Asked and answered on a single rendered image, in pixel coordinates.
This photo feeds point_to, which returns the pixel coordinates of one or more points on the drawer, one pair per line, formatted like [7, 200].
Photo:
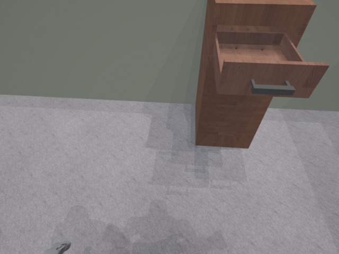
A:
[269, 58]

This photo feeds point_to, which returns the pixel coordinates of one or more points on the robot left hand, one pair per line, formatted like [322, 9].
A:
[58, 248]

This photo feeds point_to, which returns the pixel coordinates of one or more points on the handle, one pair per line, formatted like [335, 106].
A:
[272, 89]

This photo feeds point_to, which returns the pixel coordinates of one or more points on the cabinet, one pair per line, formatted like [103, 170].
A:
[223, 120]

